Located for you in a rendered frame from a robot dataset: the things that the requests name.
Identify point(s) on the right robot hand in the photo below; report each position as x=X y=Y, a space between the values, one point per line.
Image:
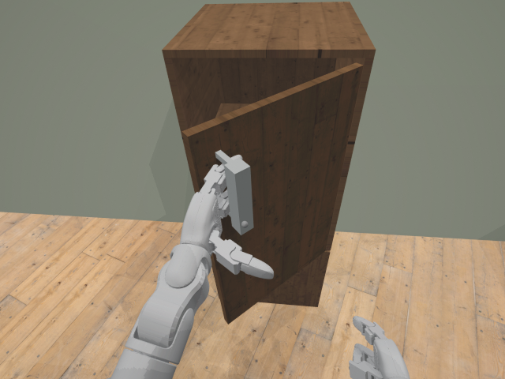
x=384 y=362

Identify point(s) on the left robot hand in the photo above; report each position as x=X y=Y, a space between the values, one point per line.
x=204 y=214

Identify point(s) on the handle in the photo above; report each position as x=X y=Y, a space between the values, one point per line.
x=239 y=189

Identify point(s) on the cupboard door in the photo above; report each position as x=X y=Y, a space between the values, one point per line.
x=295 y=144

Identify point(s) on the robot left forearm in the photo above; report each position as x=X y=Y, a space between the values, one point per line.
x=163 y=326

